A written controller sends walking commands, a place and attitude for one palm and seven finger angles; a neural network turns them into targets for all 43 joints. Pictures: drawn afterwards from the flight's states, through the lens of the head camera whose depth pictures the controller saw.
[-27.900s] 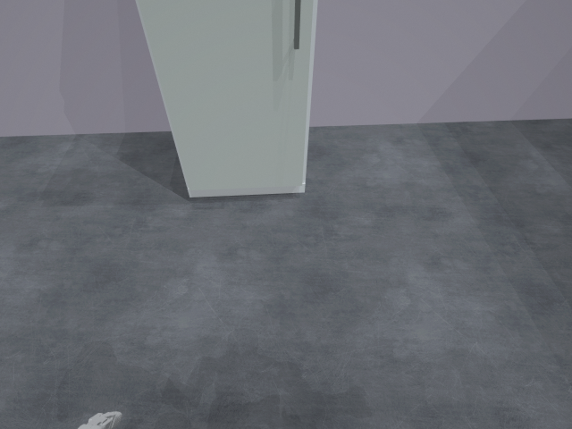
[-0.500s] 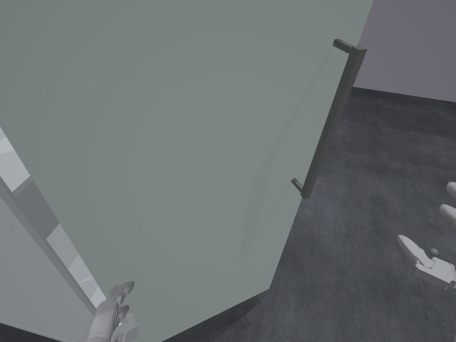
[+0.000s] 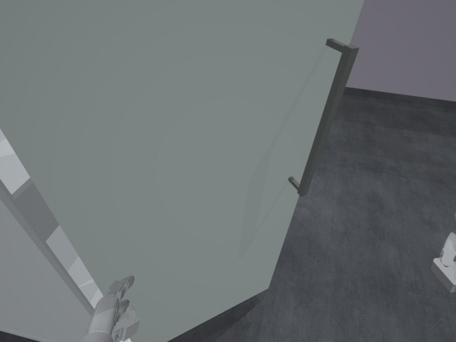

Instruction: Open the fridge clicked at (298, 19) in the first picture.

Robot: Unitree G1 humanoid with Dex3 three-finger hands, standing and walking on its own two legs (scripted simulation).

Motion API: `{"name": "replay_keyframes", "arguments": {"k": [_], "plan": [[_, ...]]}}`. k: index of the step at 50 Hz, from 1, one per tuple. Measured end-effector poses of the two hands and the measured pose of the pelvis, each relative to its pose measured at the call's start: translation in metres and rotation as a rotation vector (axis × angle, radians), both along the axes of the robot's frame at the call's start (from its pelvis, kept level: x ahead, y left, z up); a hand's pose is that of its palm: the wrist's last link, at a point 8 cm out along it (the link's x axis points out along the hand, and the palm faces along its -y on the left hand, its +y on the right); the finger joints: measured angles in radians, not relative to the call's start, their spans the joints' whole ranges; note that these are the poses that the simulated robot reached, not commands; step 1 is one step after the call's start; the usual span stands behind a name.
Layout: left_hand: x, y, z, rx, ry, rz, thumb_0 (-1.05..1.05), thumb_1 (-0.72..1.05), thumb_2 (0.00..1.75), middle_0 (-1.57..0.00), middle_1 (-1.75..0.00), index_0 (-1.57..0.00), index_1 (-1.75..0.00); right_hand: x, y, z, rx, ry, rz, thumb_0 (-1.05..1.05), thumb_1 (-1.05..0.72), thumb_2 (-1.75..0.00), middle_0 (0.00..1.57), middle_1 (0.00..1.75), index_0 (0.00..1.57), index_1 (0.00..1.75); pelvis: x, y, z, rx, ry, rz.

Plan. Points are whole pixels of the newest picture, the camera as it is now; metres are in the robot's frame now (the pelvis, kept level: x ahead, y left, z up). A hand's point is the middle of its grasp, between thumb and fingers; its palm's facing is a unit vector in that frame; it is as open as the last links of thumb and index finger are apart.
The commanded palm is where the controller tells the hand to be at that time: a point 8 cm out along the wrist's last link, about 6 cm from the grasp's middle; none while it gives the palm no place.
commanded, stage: draw the hand back to the body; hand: right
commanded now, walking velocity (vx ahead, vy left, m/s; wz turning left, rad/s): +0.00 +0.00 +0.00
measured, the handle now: (315, 130) +0.47 -0.19 +0.16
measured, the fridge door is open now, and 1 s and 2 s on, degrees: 51 51 51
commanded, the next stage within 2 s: step back with the hand held close in 0.06 s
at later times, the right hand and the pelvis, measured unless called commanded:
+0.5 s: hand (437, 264) +0.18 -0.28 +0.15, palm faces +0.38 +0.78 -0.50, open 7.4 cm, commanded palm +0.13 -0.32 +0.17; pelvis -0.02 -0.02 -0.01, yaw +2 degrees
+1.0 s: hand out of the picture +0.13 -0.29 +0.15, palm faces +0.48 +0.74 -0.47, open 7.4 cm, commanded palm +0.07 -0.32 +0.17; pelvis -0.07 -0.02 -0.03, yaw +0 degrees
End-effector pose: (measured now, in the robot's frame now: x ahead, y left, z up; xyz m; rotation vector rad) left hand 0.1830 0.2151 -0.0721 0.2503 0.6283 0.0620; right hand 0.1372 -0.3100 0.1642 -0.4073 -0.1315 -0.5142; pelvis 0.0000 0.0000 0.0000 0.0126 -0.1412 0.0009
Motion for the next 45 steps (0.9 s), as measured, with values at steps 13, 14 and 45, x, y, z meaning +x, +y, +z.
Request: {"name": "replay_keyframes", "arguments": {"k": [13,14,45], "plan": [[-0.013,0.004,-0.004,0.001,0.028,0.014,0.01,0.9,0.9,-0.2,-0.3,-0.2,-0.3,0.003,0.0,0.007,-0.042,-0.023,0.022,0.01,-0.89,-0.9,0.21,0.31,0.21,0.3,-0.006,-0.002,-0.001,0.008,0.025,-0.002],[-0.014,0.004,-0.004,0.0,0.034,0.016,0.01,0.9,0.9,-0.2,-0.3,-0.2,-0.3,0.005,0.0,0.008,-0.056,-0.024,0.027,0.01,-0.89,-0.9,0.21,0.3,0.21,0.3,-0.007,-0.002,-0.001,0.009,0.042,0.0],[-0.092,-0.005,-0.029,0.025,0.103,0.105,0.01,0.9,0.9,-0.2,-0.3,-0.2,-0.3,-0.044,-0.015,0.002,-0.212,-0.065,0.083,0.01,-0.88,-0.9,0.21,0.31,0.21,0.3,-0.066,-0.026,-0.024,0.003,0.117,0.007]]}}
